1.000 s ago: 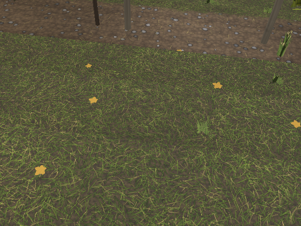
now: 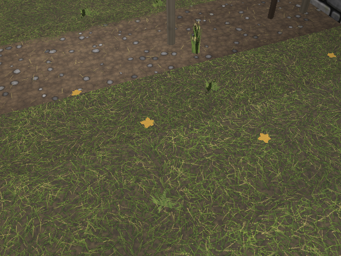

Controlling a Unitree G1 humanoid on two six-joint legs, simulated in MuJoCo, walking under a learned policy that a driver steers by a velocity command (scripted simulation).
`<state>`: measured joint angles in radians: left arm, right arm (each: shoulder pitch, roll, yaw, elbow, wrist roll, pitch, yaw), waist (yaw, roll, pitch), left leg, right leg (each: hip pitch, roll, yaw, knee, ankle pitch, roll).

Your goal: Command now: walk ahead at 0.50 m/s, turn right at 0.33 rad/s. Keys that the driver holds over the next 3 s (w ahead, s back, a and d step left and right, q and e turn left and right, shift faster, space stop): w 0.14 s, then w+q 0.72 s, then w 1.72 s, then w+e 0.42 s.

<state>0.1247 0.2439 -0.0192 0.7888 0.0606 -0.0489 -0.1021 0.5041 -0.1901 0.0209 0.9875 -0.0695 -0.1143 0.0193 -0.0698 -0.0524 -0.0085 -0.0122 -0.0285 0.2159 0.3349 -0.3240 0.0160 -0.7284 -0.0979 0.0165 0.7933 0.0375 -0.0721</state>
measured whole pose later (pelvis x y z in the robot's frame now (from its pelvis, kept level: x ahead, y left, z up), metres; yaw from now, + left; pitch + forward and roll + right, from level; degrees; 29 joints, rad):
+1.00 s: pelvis +0.55 +0.02 -0.09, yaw +21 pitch +1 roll +2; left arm 0.07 0.20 -0.04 0.74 0.10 -0.05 -0.08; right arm 0.54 -0.17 0.02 0.95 -0.07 -0.13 0.04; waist -0.14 -0.04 -0.04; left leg -0.28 -0.15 -0.12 1.12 -0.85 0.06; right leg -0.55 -0.10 0.03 0.57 0.36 0.02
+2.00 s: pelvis +1.05 +0.22 -0.19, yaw +25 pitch -1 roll +2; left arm 0.10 0.16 0.03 0.85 0.09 -0.10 -0.06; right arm 0.52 -0.12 -0.01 1.07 -0.11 -0.11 0.06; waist -0.07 -0.03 0.04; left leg -0.01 -0.06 0.05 0.43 -0.39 0.05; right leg -0.52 -0.05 -0.02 0.88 -0.12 -0.04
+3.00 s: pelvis +1.60 +0.44 -0.39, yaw +14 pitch +0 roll +2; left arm 0.01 0.22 0.03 0.85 0.05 -0.07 -0.07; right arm 0.51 -0.15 -0.02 1.06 -0.09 -0.10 0.04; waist -0.06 -0.01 0.01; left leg 0.23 0.02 0.25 0.27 -0.47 -0.03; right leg -0.56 -0.02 -0.03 0.59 -0.02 -0.11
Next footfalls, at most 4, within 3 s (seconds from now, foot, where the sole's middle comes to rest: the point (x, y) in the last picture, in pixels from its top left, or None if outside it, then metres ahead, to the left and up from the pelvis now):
0.14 right None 0.27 -0.14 -0.77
0.60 left None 0.41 0.10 -0.77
1.06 right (179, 220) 0.76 -0.05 -0.96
1.52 left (111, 189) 0.96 0.28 -0.96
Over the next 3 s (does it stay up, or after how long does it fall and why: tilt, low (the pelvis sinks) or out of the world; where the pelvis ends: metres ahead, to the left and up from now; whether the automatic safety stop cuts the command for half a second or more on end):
stays up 1.60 0.44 -0.39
